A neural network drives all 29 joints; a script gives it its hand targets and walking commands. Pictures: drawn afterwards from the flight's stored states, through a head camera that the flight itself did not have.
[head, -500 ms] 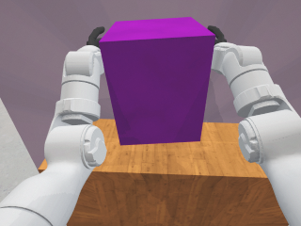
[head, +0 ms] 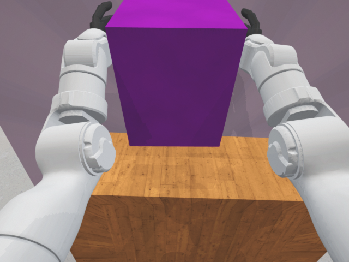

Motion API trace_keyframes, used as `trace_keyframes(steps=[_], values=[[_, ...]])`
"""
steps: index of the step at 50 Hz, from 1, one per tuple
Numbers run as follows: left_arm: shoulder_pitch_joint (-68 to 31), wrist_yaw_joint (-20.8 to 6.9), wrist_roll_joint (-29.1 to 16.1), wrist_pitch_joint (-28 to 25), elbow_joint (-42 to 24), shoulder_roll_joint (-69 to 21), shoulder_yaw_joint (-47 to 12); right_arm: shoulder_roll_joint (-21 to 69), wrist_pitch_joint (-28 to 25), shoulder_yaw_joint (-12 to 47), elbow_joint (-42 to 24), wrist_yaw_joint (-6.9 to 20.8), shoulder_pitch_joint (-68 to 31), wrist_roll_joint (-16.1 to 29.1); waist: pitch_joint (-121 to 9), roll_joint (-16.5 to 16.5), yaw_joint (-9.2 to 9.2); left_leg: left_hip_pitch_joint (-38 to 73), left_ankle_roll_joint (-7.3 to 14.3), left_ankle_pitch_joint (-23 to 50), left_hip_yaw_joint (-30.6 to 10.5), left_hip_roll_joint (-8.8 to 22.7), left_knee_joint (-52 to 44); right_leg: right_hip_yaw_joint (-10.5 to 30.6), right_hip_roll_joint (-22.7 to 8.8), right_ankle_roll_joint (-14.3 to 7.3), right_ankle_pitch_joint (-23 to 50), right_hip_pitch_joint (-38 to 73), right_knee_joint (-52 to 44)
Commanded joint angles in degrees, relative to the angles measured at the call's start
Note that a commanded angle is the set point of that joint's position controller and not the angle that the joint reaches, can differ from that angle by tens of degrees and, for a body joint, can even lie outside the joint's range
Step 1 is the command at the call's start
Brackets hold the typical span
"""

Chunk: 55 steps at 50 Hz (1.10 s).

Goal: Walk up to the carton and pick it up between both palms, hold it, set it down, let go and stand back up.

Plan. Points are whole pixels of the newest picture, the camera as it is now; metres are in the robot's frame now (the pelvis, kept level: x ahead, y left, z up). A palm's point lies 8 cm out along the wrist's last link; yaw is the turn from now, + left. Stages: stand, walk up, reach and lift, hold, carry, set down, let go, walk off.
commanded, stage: set down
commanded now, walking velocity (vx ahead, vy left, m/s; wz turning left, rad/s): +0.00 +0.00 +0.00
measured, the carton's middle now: (175, 71) +0.40 -0.01 +0.30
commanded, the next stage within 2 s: none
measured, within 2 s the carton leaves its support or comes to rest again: neither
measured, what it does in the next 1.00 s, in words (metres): stands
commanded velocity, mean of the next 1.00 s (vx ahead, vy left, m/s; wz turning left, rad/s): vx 0.00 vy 0.00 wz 0.00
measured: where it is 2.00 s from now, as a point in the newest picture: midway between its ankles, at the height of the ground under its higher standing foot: outside the picture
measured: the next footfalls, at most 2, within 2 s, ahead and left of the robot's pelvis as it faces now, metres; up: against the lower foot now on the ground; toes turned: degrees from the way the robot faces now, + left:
none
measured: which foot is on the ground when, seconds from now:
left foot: down 0.00-1.00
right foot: down 0.00-1.00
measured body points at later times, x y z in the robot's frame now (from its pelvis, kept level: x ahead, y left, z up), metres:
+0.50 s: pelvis +0.01 +0.01 +0.00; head -0.05 +0.05 +0.44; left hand +0.45 +0.13 +0.30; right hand +0.41 -0.16 +0.28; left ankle +0.02 +0.12 -0.75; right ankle +0.00 -0.11 -0.75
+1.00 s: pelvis +0.01 +0.01 +0.00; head -0.04 +0.05 +0.45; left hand +0.46 +0.13 +0.26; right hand +0.42 -0.16 +0.24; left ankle +0.02 +0.12 -0.75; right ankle +0.00 -0.11 -0.75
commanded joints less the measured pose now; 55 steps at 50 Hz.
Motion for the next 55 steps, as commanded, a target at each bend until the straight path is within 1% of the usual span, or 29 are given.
trace_keyframes(steps=[1, 4, 9, 12, 14, 15, 16, 18, 19, 21, 23, 26, 29, 30, 32, 34, 36, 37, 38, 39, 40, 42, 45, 47, 48, 50, 51, 54, 55], values=[[-34.47, -7.62, -4.72, -5.91, 0.36, -31.2, -9.39, 29.73, -5.86, 2.4, -8.19, 5.28, -37.16, 2.2, -7.97, 1.83, -0.77, 7.66, -1.31, 6.23, 3.32, -0.3, -3.75, -1.32, -1.35, 1.96, 3.96, 2.8, -2.92], [-32.84, -7.36, -4.31, -7.62, -0.96, -32.26, -10.85, 29.02, -8.89, 3.1, -8.89, 5.46, -35.73, 1.47, -8.1, 2.9, -1.39, 10.58, -2.0, 11.12, 3.97, -0.08, -3.08, -2.03, -0.95, 1.61, 6.86, 4.11, -2.96], [-34.25, -6.26, -7.11, -8.48, -10.03, -38.08, -17.89, 31.15, -12.78, 8.14, -18.57, 5.86, -38.44, 3.56, -15.39, 6.13, -2.01, 17.15, -3.58, 21.6, 4.09, -0.27, 0.98, -3.18, 0.02, 1.81, 11.77, 4.53, -2.45], [-34.96, -5.18, -9.27, -8.78, -14.87, -41.16, -22.07, 32.89, -13.76, 11.27, -24.05, 6.02, -39.61, 4.9, -19.38, 7.51, -2.1, 18.94, -4.11, 24.06, 3.68, -0.38, 2.75, -3.48, 0.32, 2.26, 13.57, 4.16, -1.82], [-34.87, -4.54, -10.15, -8.74, -17.13, -42.28, -23.87, 33.78, -13.83, 12.75, -26.6, 6.04, -39.59, 5.48, -21.01, 7.65, -2.09, 19.2, -4.15, 24.17, 3.43, -0.46, 3.42, -3.52, 0.38, 2.66, 14.46, 4.04, -1.4], [-35.86, -4.09, -10.24, -9.07, -20.55, -42.65, -25.49, 34.99, -13.79, 12.17, -26.1, 5.92, -38.28, 5.07, -23.55, 7.86, -3.14, 19.73, -4.56, 25.86, 2.53, -0.24, 3.82, -4.19, 0.58, 2.67, 16.36, 4.02, -0.18], [-35.3, -3.88, -10.27, -8.85, -20.88, -42.53, -25.43, 34.83, -13.55, 12.63, -26.31, 5.92, -37.44, 5.09, -23.49, 7.93, -3.04, 19.99, -4.56, 26.05, 2.45, -0.33, 4.12, -4.11, 0.51, 2.69, 16.76, 4.11, -0.02], [-33.37, -3.9, -9.8, -8.09, -19.38, -42.38, -24.97, 35.24, -13.14, 13.22, -27.47, 5.86, -37.02, 4.73, -22.21, 6.52, -2.79, 19.25, -3.77, 23.71, 2.59, -0.6, 3.91, -3.87, 0.2, 3.33, 17.0, 4.13, 0.14], [-32.63, -3.96, -9.66, -7.86, -18.65, -42.53, -25.29, 35.05, -12.97, 13.08, -27.96, 5.81, -36.77, 4.56, -22.27, 6.76, -2.98, 18.84, -3.75, 22.52, 2.48, -0.61, 3.69, -3.81, 0.09, 3.41, 17.11, 4.22, 0.32], [-32.01, -4.12, -9.43, -7.75, -18.28, -42.5, -25.19, 35.67, -12.89, 13.21, -28.79, 5.91, -36.89, 4.26, -21.5, 6.2, -2.44, 17.37, -3.32, 20.45, 2.58, -0.74, 3.07, -3.86, 0.0, 3.77, 16.91, 4.29, 0.61], [-30.51, -4.24, -8.6, -7.63, -15.95, -42.07, -23.84, 35.81, -12.67, 13.08, -27.68, 6.11, -36.41, 3.72, -19.05, 5.34, -1.89, 16.48, -2.77, 18.73, 2.66, -0.84, 2.43, -3.69, -0.25, 4.02, 17.01, 4.15, 0.65], [-28.94, -4.7, -6.74, -7.66, -12.64, -40.76, -20.9, 35.4, -12.35, 11.62, -23.05, 6.58, -34.7, 2.19, -15.07, 3.82, -1.24, 15.28, -2.13, 15.95, 2.99, -0.63, 0.74, -3.8, -0.24, 3.88, 14.48, 4.43, 0.27], [-27.13, -5.36, -5.86, -7.81, -10.81, -39.65, -19.11, 35.49, -13.2, 10.94, -23.72, 6.69, -34.53, 0.78, -14.68, 1.97, -0.69, 14.42, -1.55, 15.51, 3.8, -0.86, 0.05, -3.71, -0.41, 4.25, 16.78, 5.73, 0.07], [-27.26, -5.48, -6.05, -7.97, -10.67, -39.8, -19.35, 35.63, -13.52, 10.73, -24.44, 6.64, -35.12, 0.49, -15.4, 2.14, -0.84, 14.39, -1.65, 15.4, 3.86, -0.92, 0.14, -3.67, -0.45, 4.25, 17.51, 5.97, 0.17], [-26.54, -5.96, -4.99, -8.42, -8.1, -39.32, -17.87, 35.31, -13.47, 8.97, -20.77, 6.79, -33.18, -0.92, -12.39, 2.32, -1.35, 14.01, -1.54, 13.95, 4.07, -0.83, -0.54, -3.82, -0.64, 4.18, 16.28, 5.26, -0.33], [-27.11, -6.15, -5.4, -9.28, -9.5, -39.4, -18.38, 35.86, -14.37, 8.73, -21.78, 6.82, -32.54, -1.63, -14.71, 2.3, -1.57, 14.94, -1.82, 15.14, 4.41, -0.91, -0.38, -4.08, -0.55, 4.27, 17.33, 5.79, -0.15], [-27.43, -6.14, -5.22, -9.83, -8.5, -39.73, -18.61, 35.56, -14.91, 7.65, -20.51, 7.11, -32.3, -2.51, -14.26, 3.2, -1.91, 15.39, -2.28, 15.46, 4.45, -0.77, -0.27, -4.27, -0.42, 3.87, 16.17, 4.98, -0.47], [-27.27, -6.14, -5.38, -10.04, -8.46, -40.12, -18.66, 35.87, -15.46, 7.76, -21.61, 7.23, -32.97, -2.69, -14.88, 3.31, -1.55, 15.54, -2.25, 15.5, 4.51, -0.8, -0.1, -4.29, -0.56, 3.87, 16.37, 4.68, -0.55], [-27.11, -6.14, -4.97, -10.29, -7.11, -39.92, -18.15, 35.86, -15.58, 7.35, -20.82, 7.37, -32.93, -3.2, -13.75, 3.11, -1.45, 15.34, -2.2, 14.99, 4.58, -0.77, -0.32, -4.4, -0.46, 3.8, 15.48, 4.32, -0.68], [-26.58, -6.17, -4.76, -10.51, -6.29, -40.25, -18.28, 35.32, -15.78, 6.27, -19.91, 7.56, -32.59, -3.86, -12.9, 3.37, -1.82, 15.63, -2.45, 14.7, 4.42, -0.54, -0.53, -4.72, -0.31, 3.61, 14.38, 3.67, -0.83], [-26.29, -6.26, -4.62, -10.74, -5.59, -39.96, -17.77, 35.14, -15.94, 5.79, -19.19, 7.76, -32.18, -4.49, -12.17, 3.04, -1.68, 15.43, -2.42, 14.35, 4.55, -0.5, -0.76, -4.78, -0.33, 3.46, 13.4, 3.36, -1.02], [-27.63, -6.07, -5.28, -11.57, -5.78, -41.24, -19.07, 35.61, -16.93, 5.02, -20.12, 8.09, -33.12, -5.28, -14.51, 4.1, -1.82, 16.25, -2.88, 14.7, 4.55, -0.44, -0.44, -4.97, -0.26, 3.09, 12.56, 2.17, -1.11], [-28.06, -5.78, -5.66, -12.78, -5.26, -41.57, -19.35, 36.11, -17.71, 4.96, -19.76, 8.5, -33.7, -6.04, -15.79, 4.44, -1.64, 16.68, -2.95, 15.52, 4.51, -0.54, -0.01, -4.96, -0.44, 3.17, 13.89, 2.36, -0.85], [-28.74, -5.72, -6.26, -13.58, -4.63, -41.83, -19.21, 36.58, -18.1, 5.04, -20.8, 8.74, -34.78, -6.35, -17.36, 3.84, -1.11, 15.45, -2.61, 13.32, 4.46, -0.69, -0.64, -4.74, -0.65, 3.36, 13.04, 2.94, -0.68], [-30.01, -5.48, -6.58, -14.2, -5.63, -42.17, -19.66, 37.33, -18.19, 4.89, -20.38, 8.9, -34.7, -6.56, -17.85, 4.59, -1.01, 15.39, -2.78, 13.9, 4.45, -0.62, -0.48, -4.79, -0.62, 3.26, 13.44, 2.59, -0.35], [-30.5, -5.01, -7.33, -14.89, -5.68, -43.22, -20.95, 37.38, -18.57, 4.43, -20.14, 9.11, -34.18, -6.84, -20.01, 5.81, -1.72, 17.64, -3.56, 15.58, 4.3, -0.47, 0.36, -4.99, -0.54, 3.13, 14.38, 1.52, -0.15], [-31.12, -4.84, -7.48, -15.25, -5.33, -43.43, -20.98, 37.71, -18.68, 4.33, -19.84, 9.21, -34.3, -7.16, -20.55, 5.51, -1.85, 18.08, -3.5, 15.38, 4.2, -0.47, 0.51, -5.07, -0.49, 3.1, 13.88, 0.93, -0.24], [-28.67, -5.23, -6.29, -15.42, -1.54, -41.86, -18.72, 36.87, -18.21, 2.6, -17.39, 9.33, -32.28, -8.54, -16.43, 5.06, -1.87, 15.8, -3.01, 12.29, 4.33, -0.58, -0.53, -4.79, -0.98, 3.36, 13.17, 1.06, -0.31], [-27.4, -5.47, -5.48, -15.27, -0.48, -41.28, -17.8, 36.26, -18.18, 1.83, -16.84, 9.44, -31.68, -9.06, -14.94, 4.73, -1.55, 15.31, -2.99, 11.52, 4.51, -0.52, -1.07, -4.95, -0.94, 3.31, 12.4, 1.04, -0.39]])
